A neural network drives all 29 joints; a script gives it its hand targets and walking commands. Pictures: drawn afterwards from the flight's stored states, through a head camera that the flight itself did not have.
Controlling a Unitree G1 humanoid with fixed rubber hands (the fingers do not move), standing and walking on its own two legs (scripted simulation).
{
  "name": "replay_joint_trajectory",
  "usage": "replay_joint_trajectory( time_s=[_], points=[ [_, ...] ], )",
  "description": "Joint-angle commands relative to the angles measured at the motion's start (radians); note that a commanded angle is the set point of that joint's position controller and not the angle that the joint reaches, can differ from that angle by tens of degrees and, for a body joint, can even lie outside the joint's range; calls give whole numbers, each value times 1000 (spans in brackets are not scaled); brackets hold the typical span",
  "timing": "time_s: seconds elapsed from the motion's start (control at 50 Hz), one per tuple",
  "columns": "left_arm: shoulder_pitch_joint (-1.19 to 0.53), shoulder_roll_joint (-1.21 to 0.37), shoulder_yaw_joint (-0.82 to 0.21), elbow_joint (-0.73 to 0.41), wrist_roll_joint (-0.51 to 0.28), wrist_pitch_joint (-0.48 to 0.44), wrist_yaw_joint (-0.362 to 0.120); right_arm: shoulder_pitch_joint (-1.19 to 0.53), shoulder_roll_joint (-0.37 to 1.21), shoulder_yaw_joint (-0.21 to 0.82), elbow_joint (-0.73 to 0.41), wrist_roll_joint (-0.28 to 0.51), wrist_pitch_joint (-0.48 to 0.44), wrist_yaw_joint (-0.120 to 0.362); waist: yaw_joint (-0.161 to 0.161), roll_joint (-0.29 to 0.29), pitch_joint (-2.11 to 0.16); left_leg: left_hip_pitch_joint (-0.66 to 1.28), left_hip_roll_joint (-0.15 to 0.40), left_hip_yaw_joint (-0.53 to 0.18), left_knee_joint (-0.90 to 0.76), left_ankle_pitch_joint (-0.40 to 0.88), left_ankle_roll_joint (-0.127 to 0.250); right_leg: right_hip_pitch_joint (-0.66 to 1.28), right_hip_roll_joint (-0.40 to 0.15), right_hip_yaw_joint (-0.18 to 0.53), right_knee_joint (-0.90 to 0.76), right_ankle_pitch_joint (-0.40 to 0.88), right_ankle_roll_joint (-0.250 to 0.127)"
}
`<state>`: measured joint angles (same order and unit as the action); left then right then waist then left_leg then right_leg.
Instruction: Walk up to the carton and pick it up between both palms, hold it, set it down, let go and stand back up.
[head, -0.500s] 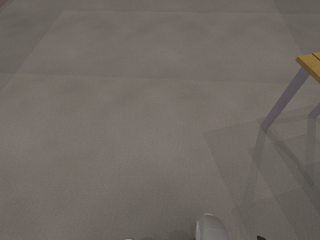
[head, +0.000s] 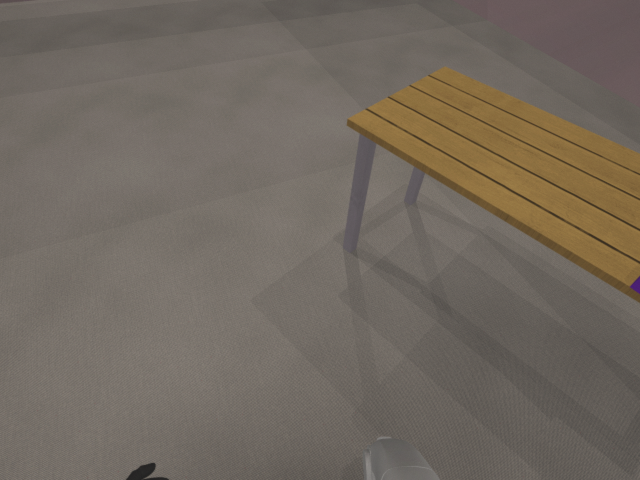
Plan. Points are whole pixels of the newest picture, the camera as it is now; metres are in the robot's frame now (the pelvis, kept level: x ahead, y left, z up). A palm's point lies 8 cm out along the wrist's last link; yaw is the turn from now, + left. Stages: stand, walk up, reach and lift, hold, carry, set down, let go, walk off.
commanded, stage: walk up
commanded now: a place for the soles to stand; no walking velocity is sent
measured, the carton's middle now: out of the picture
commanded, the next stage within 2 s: none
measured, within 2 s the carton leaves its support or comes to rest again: neither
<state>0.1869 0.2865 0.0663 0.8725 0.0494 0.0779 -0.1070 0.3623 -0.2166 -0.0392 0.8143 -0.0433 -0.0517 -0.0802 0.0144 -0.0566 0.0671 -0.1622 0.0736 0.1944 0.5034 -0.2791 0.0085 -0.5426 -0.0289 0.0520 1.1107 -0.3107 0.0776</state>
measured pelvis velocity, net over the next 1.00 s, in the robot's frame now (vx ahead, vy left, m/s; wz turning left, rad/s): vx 0.20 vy -0.26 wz -0.84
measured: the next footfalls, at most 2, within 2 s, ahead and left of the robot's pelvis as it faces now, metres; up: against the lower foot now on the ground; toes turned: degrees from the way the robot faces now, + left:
right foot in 0.26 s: +0.13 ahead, -0.24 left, +0.00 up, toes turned -24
left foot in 0.62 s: +0.29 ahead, -0.11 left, +0.00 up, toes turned -26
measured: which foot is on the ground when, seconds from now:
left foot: down 0.00-0.28, up 0.30-0.60, down 0.62-1.00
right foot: up 0.00-0.24, down 0.26-0.64, up 0.66-1.00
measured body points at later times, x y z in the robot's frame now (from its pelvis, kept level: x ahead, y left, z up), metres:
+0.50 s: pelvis +0.10 -0.13 -0.01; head +0.12 -0.16 +0.44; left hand +0.27 +0.05 -0.14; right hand +0.07 -0.40 -0.14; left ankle +0.19 -0.02 -0.69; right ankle +0.09 -0.23 -0.74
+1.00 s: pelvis +0.20 -0.26 -0.01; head +0.21 -0.27 +0.44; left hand +0.46 -0.16 -0.14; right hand +0.00 -0.43 -0.14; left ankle +0.26 -0.10 -0.74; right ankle +0.17 -0.47 -0.71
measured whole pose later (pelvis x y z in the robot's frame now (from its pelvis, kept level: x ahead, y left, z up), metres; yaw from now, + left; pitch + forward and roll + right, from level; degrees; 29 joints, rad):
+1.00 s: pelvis +0.20 -0.26 -0.01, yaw -48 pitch -3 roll +1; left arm 0.23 0.27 0.05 0.79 0.04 0.02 -0.10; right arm 0.43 -0.23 -0.04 0.83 -0.06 -0.08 -0.04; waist -0.02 -0.02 0.09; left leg -0.06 0.22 0.32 0.58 -0.41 -0.09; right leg -0.55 -0.12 -0.02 0.77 -0.17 0.03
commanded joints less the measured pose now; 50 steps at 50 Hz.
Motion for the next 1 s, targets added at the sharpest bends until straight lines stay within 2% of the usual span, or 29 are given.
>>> replay_joint_trajectory(
  time_s=[0.0, 0.06, 0.12, 0.18, 0.2, 0.22, 0.24, 0.26, 0.28, 0.3, 0.34, 0.36, 0.4, 0.44, 0.52, 0.56, 0.58, 0.6, 0.62, 0.64, 0.66, 0.68, 0.7, 0.74, 0.82, 0.88, 0.9, 0.94, 0.98],
  points=[
    [-51, 52, 26, -75, -20, -27, -11, 34, -121, -42, -57, -24, -48, 9, -28, 244, 64, 59, 261, -120, -287, 4, 108, -153, -98, -45, -74, 76, 9],
    [-153, 23, 12, -121, -26, -32, -27, 84, -158, -66, -43, -35, -47, 9, -70, 231, 73, 99, 304, -70, -304, -37, 146, -137, -135, -98, -247, 44, -5],
    [-183, 7, 1, -142, -20, -42, -35, 110, -197, -82, -27, -42, -35, 5, -74, 198, 42, 108, 326, -2, -271, -7, 158, -34, -120, -166, -360, 10, -29],
    [-67, 24, 2, -135, -20, -55, -14, 49, -248, -106, -32, -38, -10, 13, -26, 181, -7, 61, 351, 47, -150, 23, 159, 141, -77, -209, -436, -33, -56],
    [5, 31, 6, -119, -19, -63, 1, 25, -246, -108, -36, -32, 3, 21, 7, 139, -33, 33, 331, 91, -37, 55, 144, 241, -50, -225, -511, -6, -69],
    [94, 72, 21, -90, -14, -74, 20, 42, -209, -96, -35, -28, 15, 32, 44, 33, -97, -6, 267, 145, 192, 142, 109, 384, -16, -189, -579, 26, -92],
    [218, 153, 50, -70, -15, -84, 45, 49, -152, -79, -49, -24, 22, 46, 112, -114, -175, -174, 179, 128, 469, 13, 48, 590, -42, -46, -604, 112, -146],
    [280, 274, 70, -84, -12, -78, 68, -8, -93, -35, -136, -50, 15, 72, 154, -250, -140, -526, 17, 52, 634, -461, -1, 728, -179, 284, -705, 148, -238],
    [286, 306, 82, -82, -40, -57, 86, -32, -116, -33, -157, -25, 6, 92, 138, -172, -192, -528, 28, -152, 716, -449, -12, 679, -273, 519, -786, -3, -322],
    [236, 271, 72, -92, -54, -44, 100, -23, -134, -33, -156, -9, -1, 102, 110, -108, -149, -555, 61, -183, 731, -374, -14, 650, -300, 499, -816, -69, -330],
    [147, 183, 44, -130, -45, -39, 116, 26, -113, -21, -138, -3, -12, 100, 59, -128, -71, -517, 84, -213, 654, -273, 2, 515, -259, 369, -807, -97, -314],
    [101, 170, 47, -135, -25, -48, 110, 26, -150, -36, -137, 2, -18, 94, 43, -115, -48, -456, 77, -198, 589, -275, -4, 446, -220, 350, -816, -17, -312],
    [64, 139, 33, -146, -16, -65, 91, 48, -140, -36, -120, -2, -14, 85, 16, -85, -64, -341, 43, -178, 549, -241, -2, 340, -193, 301, -785, 127, -328],
    [32, 125, 27, -157, -11, -71, 78, 58, -129, -37, -127, 3, -5, 74, 1, -64, -61, -286, 17, -163, 492, -202, 8, 254, -173, 289, -760, 145, -337],
    [-3, 114, 16, -156, -8, -61, 55, 41, -98, -30, -163, 15, -6, 55, -11, -57, -34, -121, -44, -137, 275, -43, 33, 94, -99, 277, -726, 15, -280],
    [-28, 109, 9, -155, -16, -56, 44, 94, -88, -34, -162, 14, -18, 41, -51, -14, -44, 83, -78, -103, 111, 96, 39, -25, -51, 261, -651, -109, -227],
    [-21, 87, 0, -154, -20, -57, 38, 126, -114, -43, -167, 5, -28, 31, -77, 32, -46, 201, -48, -141, 49, 95, 45, -117, -8, 235, -574, -184, -184],
    [12, 41, -11, -159, -24, -61, 33, 168, -177, -58, -179, -11, -40, 22, -102, 166, -67, 284, 134, -370, -59, -85, 73, -217, 72, 174, -385, -244, -130],
    [65, 15, -16, -158, -18, -55, 39, 165, -261, -71, -194, -16, -40, 6, -84, 286, -50, 174, 430, -761, -277, -401, 145, -223, 139, 104, -87, -303, -81],
    [80, 85, -2, -158, -7, -41, 45, 107, -265, -74, -176, 3, -23, -10, -49, 244, 5, 65, 533, -854, -326, -575, 256, -217, 34, 95, 59, -311, -61],
    [87, 113, 7, -149, 1, -37, 40, 79, -225, -60, -176, 12, -23, -15, -36, 182, 75, 22, 512, -806, -337, -622, 279, -250, 12, 87, 112, -287, -40],
    [71, 116, 13, -142, 9, -40, 36, 58, -197, -50, -171, 17, -32, -14, -36, 165, 115, 19, 480, -707, -336, -581, 266, -290, -14, 89, 134, -230, -22],
    [68, 112, 16, -135, 11, -41, 31, 34, -177, -45, -169, 13, -42, -10, -28, 152, 108, 27, 436, -589, -329, -502, 230, -285, -33, 93, 122, -175, -9],
    [66, 84, 17, -136, 3, -48, 20, 29, -148, -38, -146, 1, -60, 2, -26, 163, 78, 13, 370, -395, -302, -289, 187, -238, -43, 75, 103, -68, 3],
    [44, -1, -6, -153, -10, -63, 11, 39, -133, -37, -104, -15, -77, 20, -27, 221, 48, 37, 304, -116, -224, 111, 160, -192, -67, -4, -50, 60, -11],
    [16, -27, -19, -173, -8, -76, 1, 24, -162, -40, -92, -17, -70, 28, -21, 239, 44, -16, 278, 32, -187, 203, 137, -54, -77, -93, -262, 134, -40],
    [18, -26, -20, -173, -10, -81, 0, 17, -176, -42, -88, -18, -65, 29, -16, 241, 40, -50, 271, 62, -167, 219, 133, 20, -66, -122, -312, 160, -47],
    [38, -19, -19, -172, -8, -89, 5, 14, -212, -50, -77, -18, -47, 31, -7, 236, 24, -89, 300, 80, -122, 182, 143, 149, -41, -158, -357, 166, -58],
    [127, 6, -11, -149, -3, -98, 24, -8, -231, -52, -76, -22, -19, 39, 42, 180, 1, -109, 294, 119, 7, 127, 127, 276, -8, -180, -447, 154, -70]
  ],
)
